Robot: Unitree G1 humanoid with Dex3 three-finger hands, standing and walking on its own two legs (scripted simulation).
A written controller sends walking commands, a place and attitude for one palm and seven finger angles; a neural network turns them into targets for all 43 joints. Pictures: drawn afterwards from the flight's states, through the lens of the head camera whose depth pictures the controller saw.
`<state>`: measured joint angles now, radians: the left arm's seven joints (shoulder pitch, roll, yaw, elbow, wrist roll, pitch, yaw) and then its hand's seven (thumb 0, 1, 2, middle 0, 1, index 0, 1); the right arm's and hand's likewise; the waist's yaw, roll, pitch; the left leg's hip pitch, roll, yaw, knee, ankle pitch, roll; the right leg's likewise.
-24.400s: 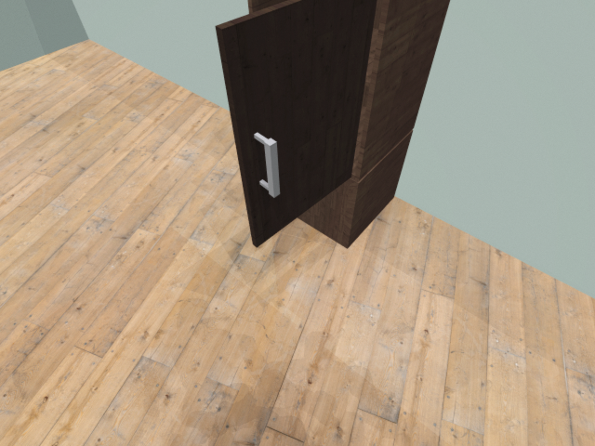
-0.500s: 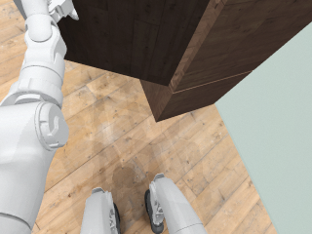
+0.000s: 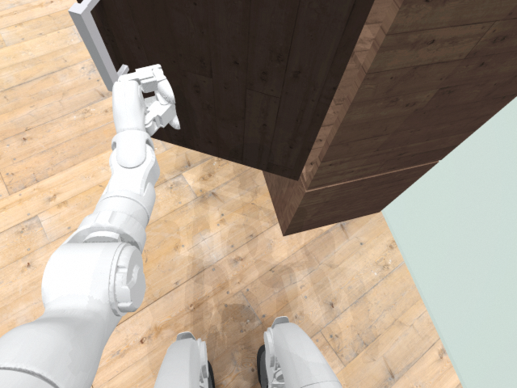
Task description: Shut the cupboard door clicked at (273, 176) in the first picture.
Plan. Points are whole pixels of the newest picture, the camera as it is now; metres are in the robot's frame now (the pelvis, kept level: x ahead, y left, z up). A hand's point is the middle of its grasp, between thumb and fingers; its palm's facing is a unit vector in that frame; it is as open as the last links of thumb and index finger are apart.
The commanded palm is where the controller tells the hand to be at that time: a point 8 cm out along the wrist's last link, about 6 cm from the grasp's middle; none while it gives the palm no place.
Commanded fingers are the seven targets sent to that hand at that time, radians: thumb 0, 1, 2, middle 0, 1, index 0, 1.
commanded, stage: pull the fist back off the door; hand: left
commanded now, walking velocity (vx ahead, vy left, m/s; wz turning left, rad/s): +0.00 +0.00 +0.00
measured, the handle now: (105, 46) +0.66 +0.17 +0.06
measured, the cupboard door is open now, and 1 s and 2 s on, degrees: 58 58 58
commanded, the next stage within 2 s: draw the hand back to the body in 0.18 s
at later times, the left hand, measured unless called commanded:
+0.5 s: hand (141, 119) +0.48 +0.10 +0.09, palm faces +0.08 -0.99 -0.06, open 3.2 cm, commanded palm +0.43 +0.15 +0.10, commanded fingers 0.00 0.90 0.90 -1.30 -1.50 -1.30 -1.50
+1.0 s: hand (12, 218) +0.32 +0.19 +0.17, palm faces +0.09 -0.97 -0.21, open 3.2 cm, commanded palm +0.29 +0.24 +0.19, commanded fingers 0.00 0.90 0.90 -0.86 -1.02 -0.86 -1.02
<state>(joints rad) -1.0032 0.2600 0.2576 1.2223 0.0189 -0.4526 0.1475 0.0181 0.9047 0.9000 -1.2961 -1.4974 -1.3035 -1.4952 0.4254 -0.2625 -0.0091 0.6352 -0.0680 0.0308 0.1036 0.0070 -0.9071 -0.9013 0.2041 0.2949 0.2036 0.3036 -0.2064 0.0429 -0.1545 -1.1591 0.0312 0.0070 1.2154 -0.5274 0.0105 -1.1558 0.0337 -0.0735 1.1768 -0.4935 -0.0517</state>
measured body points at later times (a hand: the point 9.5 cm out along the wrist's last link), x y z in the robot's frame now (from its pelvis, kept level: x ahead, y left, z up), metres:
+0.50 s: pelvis +0.00 +0.00 +0.02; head +0.11 -0.01 +0.46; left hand +0.47 +0.16 +0.10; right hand +0.03 -0.24 -0.11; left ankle +0.01 +0.11 -0.63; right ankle +0.03 -0.09 -0.63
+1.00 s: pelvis +0.02 +0.02 +0.09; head +0.02 +0.01 +0.54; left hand +0.31 +0.24 +0.18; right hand +0.20 -0.21 +0.01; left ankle +0.01 +0.11 -0.63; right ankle +0.02 -0.09 -0.63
